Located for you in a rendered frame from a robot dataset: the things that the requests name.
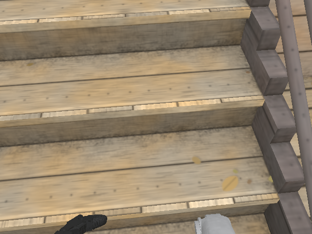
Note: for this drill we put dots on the left robot hand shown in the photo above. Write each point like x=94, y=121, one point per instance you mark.
x=81, y=224

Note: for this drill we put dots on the right robot thigh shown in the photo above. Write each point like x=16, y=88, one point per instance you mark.
x=213, y=224

